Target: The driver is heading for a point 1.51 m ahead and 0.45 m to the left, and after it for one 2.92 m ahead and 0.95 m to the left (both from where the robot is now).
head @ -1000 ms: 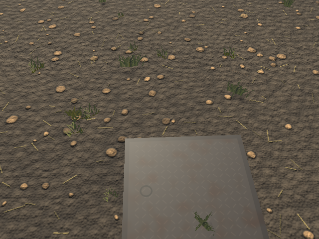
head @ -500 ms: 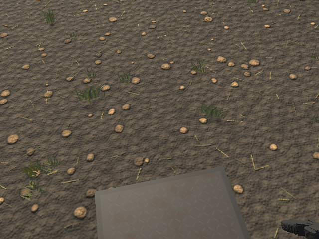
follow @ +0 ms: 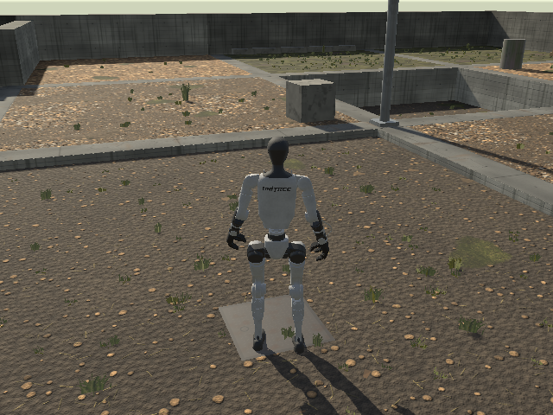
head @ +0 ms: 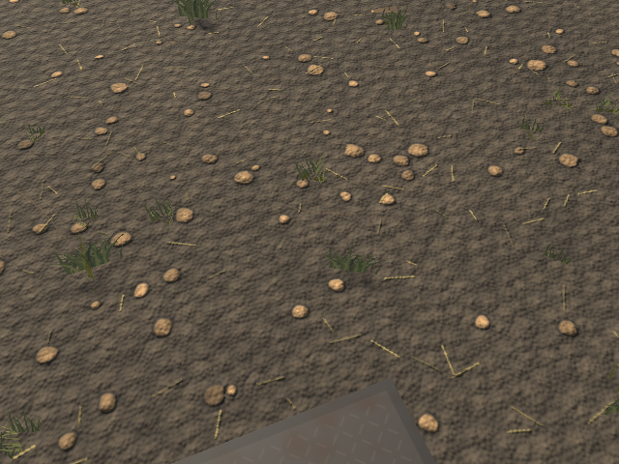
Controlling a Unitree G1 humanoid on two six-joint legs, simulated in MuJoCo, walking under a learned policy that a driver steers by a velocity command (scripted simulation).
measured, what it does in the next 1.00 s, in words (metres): steps on the spot, turning left: left foot, then right foot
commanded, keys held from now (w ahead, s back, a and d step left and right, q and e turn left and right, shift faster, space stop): q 0.58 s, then no key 0.42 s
